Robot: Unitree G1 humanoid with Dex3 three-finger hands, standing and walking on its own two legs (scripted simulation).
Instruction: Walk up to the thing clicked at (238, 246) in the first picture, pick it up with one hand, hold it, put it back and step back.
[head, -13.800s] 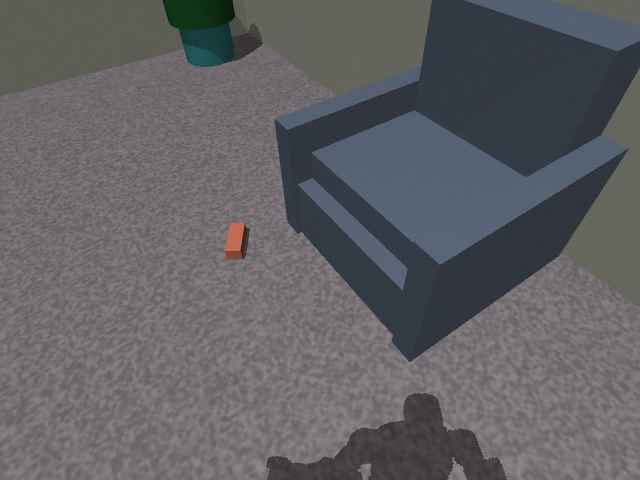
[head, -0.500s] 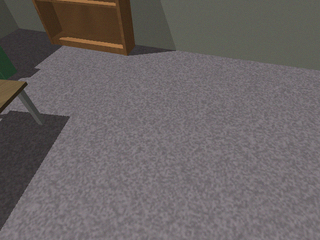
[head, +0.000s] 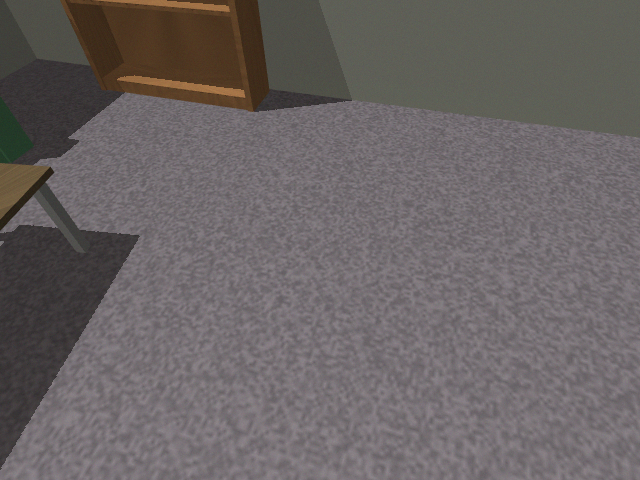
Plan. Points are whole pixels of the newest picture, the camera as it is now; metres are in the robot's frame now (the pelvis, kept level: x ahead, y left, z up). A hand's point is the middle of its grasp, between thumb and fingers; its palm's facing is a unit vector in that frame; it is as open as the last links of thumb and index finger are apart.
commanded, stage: stand
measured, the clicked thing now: out of the picture -0.07 -0.60 -0.75
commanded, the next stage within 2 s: walk up in 1.46 s
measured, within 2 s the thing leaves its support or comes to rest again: neither
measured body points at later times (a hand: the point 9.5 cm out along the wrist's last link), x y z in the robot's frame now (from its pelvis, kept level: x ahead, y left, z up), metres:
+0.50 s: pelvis +0.01 +0.00 +0.00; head +0.02 +0.00 +0.45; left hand +0.08 +0.30 -0.13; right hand +0.09 -0.30 -0.13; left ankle +0.03 +0.14 -0.75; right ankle -0.02 -0.13 -0.75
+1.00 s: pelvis +0.00 +0.00 +0.00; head +0.01 +0.00 +0.45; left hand +0.07 +0.31 -0.13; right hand +0.07 -0.30 -0.13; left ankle +0.03 +0.14 -0.75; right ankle -0.02 -0.13 -0.75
